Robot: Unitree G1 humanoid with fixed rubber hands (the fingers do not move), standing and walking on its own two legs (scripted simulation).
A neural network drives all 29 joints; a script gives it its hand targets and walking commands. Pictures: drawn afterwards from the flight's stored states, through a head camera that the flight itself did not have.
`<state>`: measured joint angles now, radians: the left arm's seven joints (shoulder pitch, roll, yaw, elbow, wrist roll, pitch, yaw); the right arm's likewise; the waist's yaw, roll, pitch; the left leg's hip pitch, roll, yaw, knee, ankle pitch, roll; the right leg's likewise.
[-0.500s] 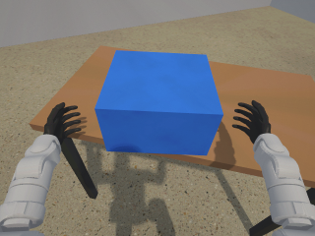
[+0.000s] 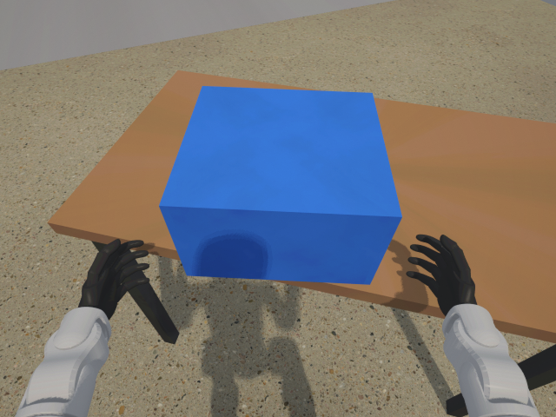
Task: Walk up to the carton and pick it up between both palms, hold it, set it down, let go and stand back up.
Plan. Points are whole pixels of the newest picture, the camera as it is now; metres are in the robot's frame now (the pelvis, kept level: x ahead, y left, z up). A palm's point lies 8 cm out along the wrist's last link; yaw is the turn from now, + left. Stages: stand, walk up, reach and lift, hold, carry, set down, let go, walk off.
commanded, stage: set down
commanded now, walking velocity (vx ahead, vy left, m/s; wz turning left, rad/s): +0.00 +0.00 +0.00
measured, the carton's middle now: (282, 181) +0.48 +0.02 +0.05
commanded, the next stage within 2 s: let go in 1.34 s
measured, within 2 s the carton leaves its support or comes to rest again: neither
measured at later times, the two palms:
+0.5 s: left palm (101, 347) +0.21 +0.26 +0.00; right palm (445, 315) +0.25 -0.21 +0.02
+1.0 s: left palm (123, 362) +0.21 +0.25 -0.06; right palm (443, 317) +0.25 -0.20 +0.02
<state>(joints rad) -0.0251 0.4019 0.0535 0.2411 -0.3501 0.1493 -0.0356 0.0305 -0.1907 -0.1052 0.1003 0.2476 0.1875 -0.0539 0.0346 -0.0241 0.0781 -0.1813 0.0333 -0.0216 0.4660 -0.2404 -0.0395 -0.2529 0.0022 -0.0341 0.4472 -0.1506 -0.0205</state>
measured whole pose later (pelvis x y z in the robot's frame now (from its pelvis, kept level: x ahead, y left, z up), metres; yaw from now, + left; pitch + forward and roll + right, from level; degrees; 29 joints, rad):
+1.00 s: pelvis +0.04 +0.02 +0.01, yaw +0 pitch -11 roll -1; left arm 0.23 0.23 0.05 0.40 -0.05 0.17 -0.02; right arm 0.16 -0.20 -0.02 0.39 0.10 -0.15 0.05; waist 0.01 -0.06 0.13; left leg 0.11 0.03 -0.01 0.36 -0.28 -0.02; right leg 0.03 0.00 -0.02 0.35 -0.19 0.00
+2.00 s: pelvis +0.01 +0.00 -0.01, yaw -4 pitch -1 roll -1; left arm 0.24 0.21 0.05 0.76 0.04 0.01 -0.06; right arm 0.05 -0.18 0.02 0.41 0.00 -0.13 0.04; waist 0.02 0.00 -0.06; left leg -0.24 0.09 0.02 0.60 -0.34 -0.04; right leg -0.31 0.06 0.01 0.52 -0.19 -0.02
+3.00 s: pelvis +0.05 +0.05 -0.02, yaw -12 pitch -1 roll -1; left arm 0.17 0.18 0.05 0.82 0.04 0.05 -0.06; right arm 0.14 -0.20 0.03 0.22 0.02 -0.13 0.00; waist -0.01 -0.01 0.00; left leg -0.18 0.06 0.18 0.66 -0.47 0.03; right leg -0.35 0.05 0.17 0.66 -0.30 0.05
